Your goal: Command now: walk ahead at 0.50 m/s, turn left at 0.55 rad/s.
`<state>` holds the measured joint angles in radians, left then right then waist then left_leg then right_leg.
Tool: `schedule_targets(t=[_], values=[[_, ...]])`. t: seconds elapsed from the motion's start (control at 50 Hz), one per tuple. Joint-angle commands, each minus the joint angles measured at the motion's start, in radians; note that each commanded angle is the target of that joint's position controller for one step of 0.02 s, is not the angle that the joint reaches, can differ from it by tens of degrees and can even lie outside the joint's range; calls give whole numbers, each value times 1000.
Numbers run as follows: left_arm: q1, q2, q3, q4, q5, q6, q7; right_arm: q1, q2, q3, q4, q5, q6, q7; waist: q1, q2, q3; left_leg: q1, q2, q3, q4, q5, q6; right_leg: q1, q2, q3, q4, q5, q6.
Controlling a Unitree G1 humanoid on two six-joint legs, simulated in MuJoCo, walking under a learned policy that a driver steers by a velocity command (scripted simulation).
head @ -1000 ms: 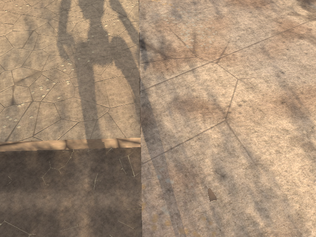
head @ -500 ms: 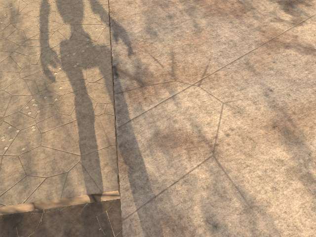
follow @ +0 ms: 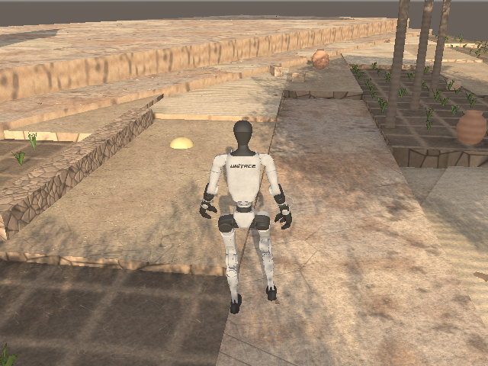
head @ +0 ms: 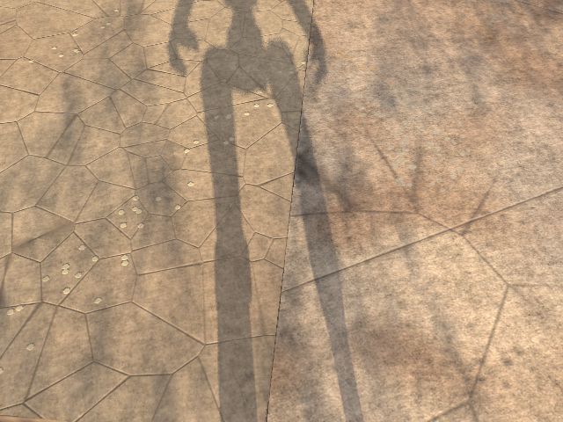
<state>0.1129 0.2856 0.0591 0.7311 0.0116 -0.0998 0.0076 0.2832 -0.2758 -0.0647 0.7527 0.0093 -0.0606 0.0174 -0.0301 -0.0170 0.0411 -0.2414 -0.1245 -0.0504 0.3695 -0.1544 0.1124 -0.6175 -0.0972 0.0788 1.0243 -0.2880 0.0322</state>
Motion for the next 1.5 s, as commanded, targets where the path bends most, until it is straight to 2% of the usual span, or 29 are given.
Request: schedule_targets(t=[0.02,0.08,0.14,0.18,0.22,0.24,0.26,0.28,0.3,0.34,0.42,0.52,0.58,0.6,0.62,0.64,0.68,0.7,0.72,0.8,1.0,1.22,1.24,1.3,1.36,1.42,1.46,1.48,1.5], values=[[45,17,-14,-53,73,43,-18,48,-186,-48,-27,-27,-2,-6,39,54,-64,-38,191,-164,-134,326,137,79,12,-87,-134,150,37],[-32,37,-18,-83,43,67,-31,72,-156,-46,-32,-18,14,5,-5,103,-53,-16,165,-171,-100,288,93,89,30,-96,-257,262,38],[-100,56,-21,-109,30,54,-28,102,-156,-46,-29,-31,15,1,-42,104,-47,89,216,-228,-78,260,89,76,34,-87,-366,263,26],[-70,70,-17,-108,33,38,-23,103,-158,-45,-23,-36,16,-9,-29,102,-43,145,242,-251,1,411,61,128,60,-78,-433,205,-4],[67,86,-8,-67,39,16,-11,72,-155,-42,-23,-27,12,-19,38,91,-83,179,216,-246,151,585,12,278,100,-91,-539,211,-42],[158,104,-3,-46,48,-2,-4,59,-133,-33,-28,-14,6,-20,85,55,-140,144,159,-212,298,562,-21,429,50,-57,-599,356,-67],[268,177,7,-47,55,-13,6,98,-69,-13,-62,-6,-1,-22,97,-94,-277,19,93,-141,546,184,-60,662,-193,160,-553,725,-121],[256,256,38,-33,31,13,1,268,-57,-16,-41,16,14,-31,32,-321,-378,-184,-53,-30,799,-449,-91,805,-376,464,-577,978,-298],[234,164,19,-47,0,27,-11,239,-119,-21,-2,-25,36,-40,35,-100,-317,-233,5,-78,869,-447,-86,722,-331,455,-597,846,-296],[135,37,-22,-49,3,31,-11,111,-89,-14,-7,-31,50,-29,29,-30,-150,-234,57,-79,819,-352,-98,551,-229,232,-655,735,-239],[103,37,-34,-10,11,22,1,105,-52,2,16,-27,84,-14,-7,-116,-130,-64,74,-30,617,-258,-134,419,-123,21,-692,862,-205],[139,57,-33,41,15,45,0,53,-29,27,52,-25,100,-31,24,-162,-146,58,92,45,285,-200,-137,421,-100,-5,-681,640,-208],[132,59,-33,52,6,75,4,30,-35,35,73,-38,99,-40,7,-85,-77,185,119,32,39,-19,-108,287,-69,26,-684,162,-137],[138,38,-37,51,11,81,1,29,-69,32,74,-54,90,-45,13,-24,-46,208,205,-79,0,15,-86,227,-54,36,-666,26,-97],[194,15,-38,54,7,87,-5,-13,-123,24,68,-49,81,-48,75,76,-7,130,288,-173,-18,26,-53,233,26,-24,-654,-56,-73],[215,-2,-44,84,9,99,-3,-45,-95,29,83,-31,76,-42,77,128,16,-48,299,-180,-46,-100,-33,388,44,-59,-667,-12,-63],[194,27,-33,111,13,99,1,-57,-42,44,106,-29,62,-41,64,104,47,-75,235,-132,-64,-123,-67,457,25,-35,-664,102,-58],[195,36,-29,122,12,95,1,-38,-43,44,125,-28,58,-46,60,110,28,-31,217,-113,-58,-66,-75,464,15,-28,-662,145,-63],[142,82,-11,114,0,87,12,-49,-88,22,130,-17,57,-48,52,90,19,-6,174,-52,16,-88,-81,428,53,-67,-631,113,-60],[141,21,-20,155,-4,81,20,-16,-36,32,160,-19,62,-56,38,50,5,-3,178,-53,29,-35,-71,415,53,-69,-630,143,-61],[138,38,-10,229,-7,101,28,-21,-42,33,225,-18,53,-48,46,22,-25,12,170,-42,27,87,-74,486,42,-68,-603,262,-63],[136,25,-10,298,-8,112,33,7,-23,37,291,-18,57,-52,44,27,-29,29,151,-21,-5,-42,-70,489,53,-81,-612,141,-61],[186,-25,-29,316,20,116,26,48,6,47,310,-34,62,-62,44,50,-26,42,193,-92,-47,-201,-36,469,36,-60,-609,-17,-82],[94,-1,-21,273,25,116,8,101,-86,15,313,-35,76,-63,-6,133,125,33,290,-285,-152,-698,69,210,118,-132,-433,-275,-104],[42,-19,-23,225,30,90,-11,148,-85,2,329,-42,62,-59,-30,173,166,83,431,-457,-251,-666,155,54,69,-119,-193,-210,-106],[68,-7,-15,207,13,59,-28,101,-82,-6,320,-39,37,-57,11,147,124,105,384,-328,-212,-477,117,114,45,-107,-274,-178,-108],[211,-37,-13,249,3,50,-25,24,-75,-10,303,-27,31,-52,96,125,96,-64,308,-191,-136,-379,66,424,92,-177,-466,-35,-111],[337,-41,-6,300,2,50,-16,17,-65,-10,303,-29,30,-49,141,82,77,-154,261,-140,-39,-331,52,603,143,-220,-544,14,-99],[438,-8,8,331,9,42,-7,18,-27,0,297,-36,20,-42,177,-41,50,-244,187,-45,188,-249,30,746,87,-117,-622,-38,-93]])
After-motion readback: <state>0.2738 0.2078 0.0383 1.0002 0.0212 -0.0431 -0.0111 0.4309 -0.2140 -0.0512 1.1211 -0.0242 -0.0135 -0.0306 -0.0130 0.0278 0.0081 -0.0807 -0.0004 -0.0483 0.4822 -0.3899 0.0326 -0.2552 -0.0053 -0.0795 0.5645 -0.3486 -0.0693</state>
